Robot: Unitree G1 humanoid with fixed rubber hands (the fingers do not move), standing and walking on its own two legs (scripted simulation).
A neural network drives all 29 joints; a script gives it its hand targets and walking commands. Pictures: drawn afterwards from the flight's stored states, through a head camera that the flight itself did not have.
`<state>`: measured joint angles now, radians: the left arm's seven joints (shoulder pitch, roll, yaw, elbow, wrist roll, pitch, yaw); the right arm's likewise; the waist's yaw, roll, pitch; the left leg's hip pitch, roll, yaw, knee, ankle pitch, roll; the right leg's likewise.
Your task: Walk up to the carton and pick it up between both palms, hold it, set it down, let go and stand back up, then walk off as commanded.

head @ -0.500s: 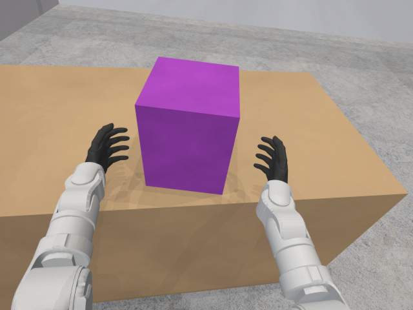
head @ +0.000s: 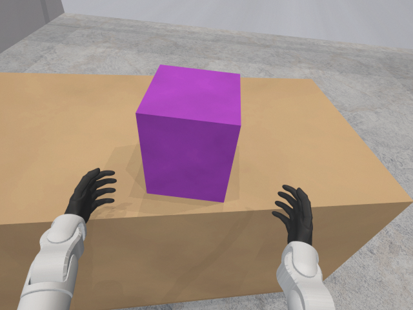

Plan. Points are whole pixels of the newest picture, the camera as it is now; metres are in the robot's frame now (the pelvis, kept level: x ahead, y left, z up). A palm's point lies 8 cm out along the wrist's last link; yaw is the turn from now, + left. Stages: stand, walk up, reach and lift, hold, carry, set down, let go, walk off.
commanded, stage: set down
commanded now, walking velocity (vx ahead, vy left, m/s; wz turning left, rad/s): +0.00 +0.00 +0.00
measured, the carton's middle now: (192, 134) +0.51 +0.00 +0.07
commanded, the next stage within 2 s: none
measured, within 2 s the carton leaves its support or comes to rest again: neither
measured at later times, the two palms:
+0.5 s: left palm (75, 225) +0.28 +0.23 +0.04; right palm (302, 243) +0.21 -0.18 +0.06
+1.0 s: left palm (71, 246) +0.25 +0.23 +0.01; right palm (305, 261) +0.19 -0.19 +0.03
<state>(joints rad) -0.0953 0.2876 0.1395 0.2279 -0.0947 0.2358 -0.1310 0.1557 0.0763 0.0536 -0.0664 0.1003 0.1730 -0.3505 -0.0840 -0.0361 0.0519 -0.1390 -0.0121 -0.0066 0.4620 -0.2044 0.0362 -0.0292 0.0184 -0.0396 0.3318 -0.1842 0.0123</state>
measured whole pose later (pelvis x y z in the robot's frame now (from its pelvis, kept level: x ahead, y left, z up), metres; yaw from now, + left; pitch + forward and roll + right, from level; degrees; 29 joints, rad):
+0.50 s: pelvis +0.01 +0.00 +0.00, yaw +0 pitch -6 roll -2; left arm 0.04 0.29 0.14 0.12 -0.11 0.25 -0.13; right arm 0.28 0.02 0.05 -0.15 0.10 0.22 -0.30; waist -0.06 -0.04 0.07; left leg -0.13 -0.01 -0.01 0.46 -0.22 0.04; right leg -0.02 0.02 -0.04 0.33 -0.20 0.01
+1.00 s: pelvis +0.02 +0.00 +0.00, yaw +0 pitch -6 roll -2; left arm 0.20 0.29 0.14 0.06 -0.11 0.21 -0.12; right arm 0.39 -0.04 0.06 -0.08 0.10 0.10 -0.19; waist -0.06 -0.04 0.09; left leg -0.13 -0.01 -0.01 0.46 -0.24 0.04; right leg -0.02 0.02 -0.04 0.33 -0.22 0.01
